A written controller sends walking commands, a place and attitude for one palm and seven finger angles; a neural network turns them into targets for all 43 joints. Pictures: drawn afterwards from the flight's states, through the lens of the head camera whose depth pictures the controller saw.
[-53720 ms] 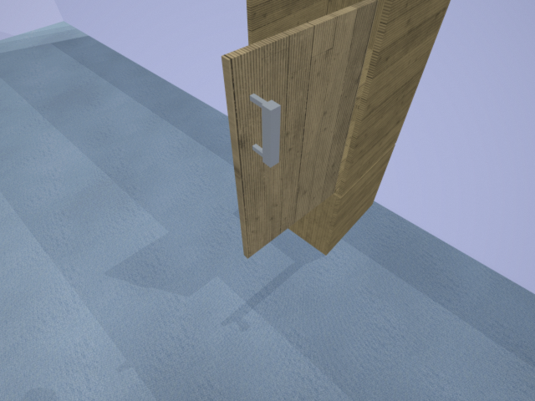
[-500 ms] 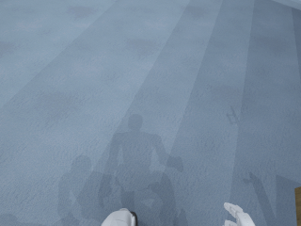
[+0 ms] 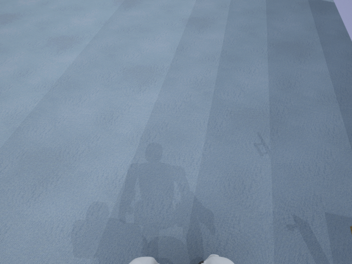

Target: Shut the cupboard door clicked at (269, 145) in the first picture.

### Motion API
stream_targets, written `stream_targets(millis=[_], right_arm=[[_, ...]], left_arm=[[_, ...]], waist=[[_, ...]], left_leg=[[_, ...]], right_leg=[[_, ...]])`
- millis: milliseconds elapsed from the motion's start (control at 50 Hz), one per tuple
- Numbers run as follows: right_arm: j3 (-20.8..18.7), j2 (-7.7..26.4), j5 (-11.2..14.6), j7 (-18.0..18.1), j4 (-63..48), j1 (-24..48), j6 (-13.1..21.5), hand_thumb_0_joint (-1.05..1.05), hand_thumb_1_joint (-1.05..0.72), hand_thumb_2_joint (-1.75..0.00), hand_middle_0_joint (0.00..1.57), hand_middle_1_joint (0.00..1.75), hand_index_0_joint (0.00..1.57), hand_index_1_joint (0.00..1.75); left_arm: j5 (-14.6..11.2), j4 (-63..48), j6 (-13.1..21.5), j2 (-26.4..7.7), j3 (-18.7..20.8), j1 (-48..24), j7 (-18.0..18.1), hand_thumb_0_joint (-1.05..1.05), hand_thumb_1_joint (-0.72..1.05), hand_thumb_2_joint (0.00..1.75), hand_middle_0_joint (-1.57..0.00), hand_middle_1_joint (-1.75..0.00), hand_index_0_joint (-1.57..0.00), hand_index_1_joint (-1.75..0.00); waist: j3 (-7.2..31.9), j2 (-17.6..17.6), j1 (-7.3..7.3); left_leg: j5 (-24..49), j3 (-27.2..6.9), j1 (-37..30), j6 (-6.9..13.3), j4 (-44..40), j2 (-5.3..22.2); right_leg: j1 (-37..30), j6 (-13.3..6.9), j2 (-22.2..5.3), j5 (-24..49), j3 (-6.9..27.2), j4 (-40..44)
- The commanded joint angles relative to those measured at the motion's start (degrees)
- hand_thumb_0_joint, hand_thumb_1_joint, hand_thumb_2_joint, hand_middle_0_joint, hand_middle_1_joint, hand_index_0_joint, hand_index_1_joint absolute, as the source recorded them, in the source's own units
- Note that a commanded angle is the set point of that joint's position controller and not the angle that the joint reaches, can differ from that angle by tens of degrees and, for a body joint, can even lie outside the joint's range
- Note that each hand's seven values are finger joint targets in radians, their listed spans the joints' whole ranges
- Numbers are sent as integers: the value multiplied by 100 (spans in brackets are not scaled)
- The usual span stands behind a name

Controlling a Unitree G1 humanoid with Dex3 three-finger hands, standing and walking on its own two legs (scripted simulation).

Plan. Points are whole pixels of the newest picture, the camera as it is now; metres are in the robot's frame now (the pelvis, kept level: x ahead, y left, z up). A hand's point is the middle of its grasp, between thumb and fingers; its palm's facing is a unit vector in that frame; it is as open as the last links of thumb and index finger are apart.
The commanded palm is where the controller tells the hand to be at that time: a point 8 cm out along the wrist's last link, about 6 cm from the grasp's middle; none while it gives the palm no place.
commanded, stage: turn to face it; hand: left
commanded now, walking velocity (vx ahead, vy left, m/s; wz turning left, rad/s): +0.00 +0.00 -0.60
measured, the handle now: out of the picture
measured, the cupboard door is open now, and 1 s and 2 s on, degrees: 24 24 24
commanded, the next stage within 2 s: none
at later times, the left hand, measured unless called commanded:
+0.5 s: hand (107, 226) +0.21 +0.21 -0.14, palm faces -0.26 -0.94 -0.24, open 7.4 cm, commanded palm none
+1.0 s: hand (139, 208) +0.27 +0.14 -0.16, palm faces -0.54 -0.82 -0.18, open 7.4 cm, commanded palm none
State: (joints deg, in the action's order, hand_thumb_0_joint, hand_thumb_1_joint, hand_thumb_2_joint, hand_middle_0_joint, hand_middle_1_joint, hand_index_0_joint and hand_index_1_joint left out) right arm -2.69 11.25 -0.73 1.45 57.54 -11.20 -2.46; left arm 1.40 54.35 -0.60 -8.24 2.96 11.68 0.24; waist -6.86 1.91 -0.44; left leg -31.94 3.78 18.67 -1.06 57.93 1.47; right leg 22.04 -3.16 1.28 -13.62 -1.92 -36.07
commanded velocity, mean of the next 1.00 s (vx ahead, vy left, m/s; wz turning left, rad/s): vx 0.00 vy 0.00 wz -0.60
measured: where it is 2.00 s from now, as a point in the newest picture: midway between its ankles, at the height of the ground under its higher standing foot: outside the picture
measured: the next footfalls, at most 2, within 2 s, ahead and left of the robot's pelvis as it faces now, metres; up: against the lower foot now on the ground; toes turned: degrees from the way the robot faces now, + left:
left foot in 0.26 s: +0.09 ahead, +0.15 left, +0.00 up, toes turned -7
right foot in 0.58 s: +0.04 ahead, -0.12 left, +0.00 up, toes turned -25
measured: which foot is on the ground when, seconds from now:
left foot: up 0.00-0.24, down 0.26-0.58, up 0.60-0.84, down 0.86-1.00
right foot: down 0.00-0.26, up 0.28-0.56, down 0.58-0.86, up 0.88-1.00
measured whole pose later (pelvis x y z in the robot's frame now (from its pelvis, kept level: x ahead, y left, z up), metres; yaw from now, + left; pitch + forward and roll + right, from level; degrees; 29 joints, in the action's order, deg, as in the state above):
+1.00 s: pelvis +0.08 +0.02 +0.01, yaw -35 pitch +1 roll -1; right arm -0.7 11.7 -2.1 1.4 49.2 -12.6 -0.6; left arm 1.0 50.5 -4.9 -14.3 4.9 7.9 -2.0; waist -6.1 -2.0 -0.2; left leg -17.3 7.2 16.4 -0.5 32.9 6.2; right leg 27.2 2.3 0.6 -29.1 -0.4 -61.6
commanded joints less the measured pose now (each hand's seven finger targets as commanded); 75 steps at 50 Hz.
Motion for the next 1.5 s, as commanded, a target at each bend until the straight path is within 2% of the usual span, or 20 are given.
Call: stream_targets(millis=[0,180,240,260,360,460,520,560,600,660,800,840,920,1100,1120,1160,1200,1280,1440,1480], right_arm=[[-57,406,8,22,-595,-18,114,0,-90,-90,20,30,20,30],[-82,425,50,76,-775,-465,169,0,-90,-90,20,30,20,30],[-254,1452,-104,144,-969,-587,248,0,-90,-90,20,30,20,30],[-234,1370,-122,125,-997,-422,262,0,-90,-90,20,30,20,30],[-170,1136,-137,127,-1142,65,258,0,-90,-90,20,30,20,30],[-280,1337,-123,44,-1013,-244,204,0,-90,-90,20,30,20,30],[-308,1410,-59,-14,-1073,-34,179,0,-90,-90,20,30,20,30],[-150,750,15,-62,-1497,310,144,0,-90,-90,20,30,20,30],[-126,830,28,37,-1455,458,61,0,-90,-90,20,30,20,30],[-113,811,3,-25,-1241,135,76,0,-90,-90,20,30,20,30],[-100,795,20,7,-1036,-629,177,0,-90,-90,20,30,20,30],[-259,1738,-114,47,-1073,-872,279,0,-90,-90,20,30,20,30],[-152,1346,-142,102,-1228,-266,300,0,-90,-90,20,30,20,30],[-292,1434,-94,12,-1028,-278,178,0,-90,-90,20,30,20,30],[-305,1410,-59,-10,-1069,-185,169,0,-90,-90,20,30,20,30],[-145,724,-3,-73,-1479,193,117,0,-90,-90,20,30,20,30],[-149,820,4,26,-1407,379,27,0,-90,-90,20,30,20,30],[-126,778,-21,-37,-1152,80,64,0,-90,-90,20,30,20,30],[-103,796,35,23,-1083,-399,188,0,-90,-90,20,30,20,30],[-253,1689,-102,49,-1103,-717,264,0,-90,-90,20,30,20,30]], left_arm=[[10,-389,34,-1142,359,224,188,0,90,90,-20,-30,-20,-30],[-4,-561,-103,-1320,442,-224,45,0,90,90,-20,-30,-20,-30],[-73,-936,-126,-881,321,-408,-79,0,90,90,-20,-30,-20,-30],[0,-949,-162,-1080,352,-548,-91,0,90,90,-20,-30,-20,-30],[-28,-870,-244,-916,311,-426,-256,0,90,90,-20,-30,-20,-30],[-22,-1023,-192,-906,247,-622,-273,0,90,90,-20,-30,-20,-30],[-17,-844,-102,-1168,312,46,-247,0,90,90,-20,-30,-20,-30],[4,-631,12,-2165,492,745,-82,0,90,90,-20,-30,-20,-30],[-9,-721,-63,-1962,479,351,59,0,90,90,-20,-30,-20,-30],[26,-973,-100,-1663,377,-449,78,0,90,90,-20,-30,-20,-30],[-31,-960,-174,-1626,389,-655,-5,0,90,90,-20,-30,-20,-30],[-108,-1147,-217,-987,267,-402,-93,0,90,90,-20,-30,-20,-30],[-42,-993,-212,-1087,330,-565,-227,0,90,90,-20,-30,-20,-30],[-38,-948,-170,-942,263,-361,-272,0,90,90,-20,-30,-20,-30],[-27,-847,-140,-1116,307,-17,-249,0,90,90,-20,-30,-20,-30],[10,-661,-36,-2119,481,574,-94,0,90,90,-20,-30,-20,-30],[-22,-700,-64,-1944,476,291,35,0,90,90,-20,-30,-20,-30],[6,-916,-54,-1563,351,-385,54,0,90,90,-20,-30,-20,-30],[-47,-840,-140,-1617,385,-475,4,0,90,90,-20,-30,-20,-30],[-117,-1037,-175,-1044,272,-275,-85,0,90,90,-20,-30,-20,-30]], waist=[[1354,-601,-8],[1157,-957,239],[849,1505,367],[686,1206,323],[679,842,54],[785,1040,238],[1068,612,-158],[1220,-1709,-482],[1047,-1703,-336],[1068,-1108,65],[1056,-941,368],[1183,1791,357],[851,935,114],[1000,1046,90],[1084,715,-97],[1022,-1790,-431],[868,-1836,-285],[1052,-1001,74],[1118,-887,289],[1234,1642,327]], left_leg=[[492,-480,929,-131,615,185],[1564,-310,-671,-135,-2758,-71],[2242,-2550,-1398,1004,-4471,2517],[2713,-2440,-1070,1233,-4356,2598],[4513,-444,-1182,872,-3632,1678],[4658,-87,-1327,724,-3224,1786],[4069,328,-758,234,-2101,1490],[-472,479,1538,-325,349,256],[-178,-477,1866,-263,1092,462],[475,-328,1096,-335,347,475],[1886,-87,-754,-257,-2909,112],[2531,-2305,-1528,651,-4216,2299],[4240,-1091,-1106,932,-3767,2026],[3890,259,-994,446,-2809,1796],[3373,408,-567,224,-2278,1649],[-489,595,1636,-343,70,383],[-56,-430,1987,-287,1036,486],[719,-267,1181,-380,236,442],[1932,-140,-713,-267,-3105,97],[2934,-2148,-1667,634,-4113,2203]], right_leg=[[-1520,-913,-1542,2261,1981,1617],[-533,-381,-950,1449,2075,1248],[1280,432,281,-1935,323,-1325],[1261,467,-2,-1914,537,-2200],[791,615,-255,-1277,19,-2083],[39,486,-99,-954,-375,-663],[-1381,299,-127,545,-352,988],[-2623,-796,-2415,4034,2451,1397],[-2047,-1113,-2122,2676,2455,1483],[-1377,-759,-1560,2428,1494,1254],[-278,-247,-1027,1383,1702,747],[1050,430,228,-1811,354,-1336],[1096,592,-293,-1612,326,-3184],[-680,403,-41,-334,-514,289],[-1374,306,-138,308,-371,954],[-2308,-657,-2327,2769,2441,1676],[-1824,-944,-2066,2011,2453,1759],[-1400,-731,-1450,2417,1438,1342],[-509,-269,-1006,1978,1843,688],[939,382,250,-1556,536,-1179]])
